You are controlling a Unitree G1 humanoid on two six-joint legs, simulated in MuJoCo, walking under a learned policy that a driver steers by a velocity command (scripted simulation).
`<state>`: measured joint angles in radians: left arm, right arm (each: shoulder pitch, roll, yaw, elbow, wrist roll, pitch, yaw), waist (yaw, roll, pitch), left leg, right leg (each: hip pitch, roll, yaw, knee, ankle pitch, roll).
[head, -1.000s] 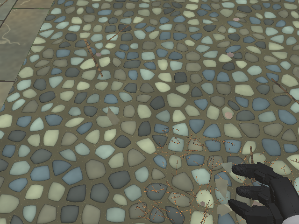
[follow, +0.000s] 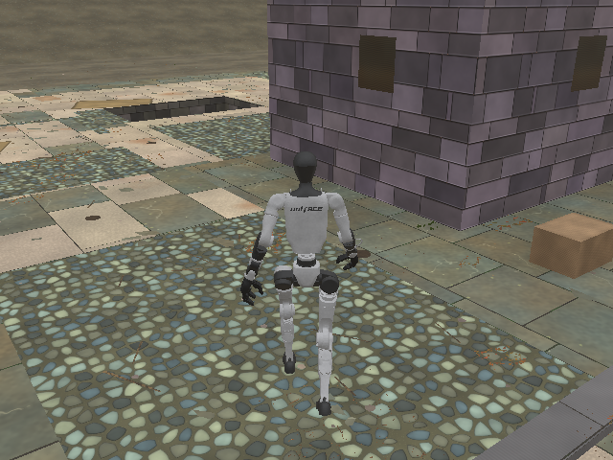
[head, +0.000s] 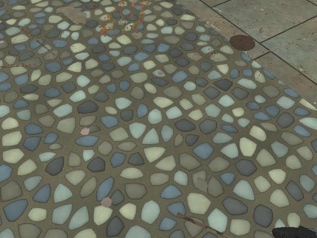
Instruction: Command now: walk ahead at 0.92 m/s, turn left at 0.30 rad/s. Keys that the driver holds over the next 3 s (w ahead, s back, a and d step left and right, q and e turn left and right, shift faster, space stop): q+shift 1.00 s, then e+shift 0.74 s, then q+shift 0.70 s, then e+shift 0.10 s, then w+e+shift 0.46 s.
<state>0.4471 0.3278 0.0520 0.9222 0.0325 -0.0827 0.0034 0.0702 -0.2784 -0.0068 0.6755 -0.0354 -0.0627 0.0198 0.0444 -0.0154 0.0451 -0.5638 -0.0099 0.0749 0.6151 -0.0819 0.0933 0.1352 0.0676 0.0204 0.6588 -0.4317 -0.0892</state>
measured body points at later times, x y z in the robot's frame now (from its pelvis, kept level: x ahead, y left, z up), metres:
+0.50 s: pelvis +0.31 +0.01 +0.02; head +0.36 +0.01 +0.46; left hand +0.40 +0.30 -0.06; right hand +0.51 -0.24 -0.10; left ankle +0.21 +0.08 -0.61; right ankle +0.46 -0.04 -0.71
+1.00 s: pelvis +0.33 +0.04 +0.03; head +0.33 +0.08 +0.48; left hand +0.20 +0.32 -0.08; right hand +0.65 -0.04 -0.04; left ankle +0.28 +0.11 -0.71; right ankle +0.47 -0.04 -0.64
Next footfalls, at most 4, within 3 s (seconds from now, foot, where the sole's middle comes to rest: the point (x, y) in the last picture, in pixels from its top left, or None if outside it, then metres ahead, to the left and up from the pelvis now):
0.36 right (177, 225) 0.50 -0.03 -0.74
0.78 left None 0.31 0.14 -0.74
1.18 right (163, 232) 0.47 0.03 -0.74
1.54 left None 0.29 0.13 -0.74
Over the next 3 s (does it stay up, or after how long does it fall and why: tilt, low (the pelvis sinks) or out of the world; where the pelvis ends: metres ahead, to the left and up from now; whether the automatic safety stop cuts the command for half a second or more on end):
stays up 0.42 0.14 0.02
